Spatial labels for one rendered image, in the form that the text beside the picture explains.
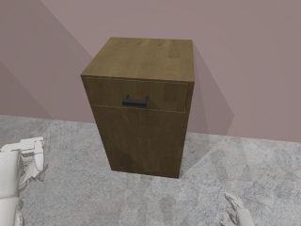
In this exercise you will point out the left robot forearm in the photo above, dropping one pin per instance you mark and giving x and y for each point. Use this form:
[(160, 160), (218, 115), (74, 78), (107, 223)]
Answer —
[(10, 211)]

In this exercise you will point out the left robot hand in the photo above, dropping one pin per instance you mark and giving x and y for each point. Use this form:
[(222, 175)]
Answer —
[(26, 156)]

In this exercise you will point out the right robot hand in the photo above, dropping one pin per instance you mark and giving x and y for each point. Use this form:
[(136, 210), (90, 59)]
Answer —
[(241, 216)]

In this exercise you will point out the drawer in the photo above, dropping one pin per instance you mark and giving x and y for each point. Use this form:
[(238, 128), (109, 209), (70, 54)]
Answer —
[(167, 96)]

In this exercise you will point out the cabinet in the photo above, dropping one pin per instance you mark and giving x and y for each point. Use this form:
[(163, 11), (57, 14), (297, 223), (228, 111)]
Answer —
[(139, 140)]

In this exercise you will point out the handle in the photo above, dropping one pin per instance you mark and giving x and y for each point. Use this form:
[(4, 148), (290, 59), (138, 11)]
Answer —
[(132, 102)]

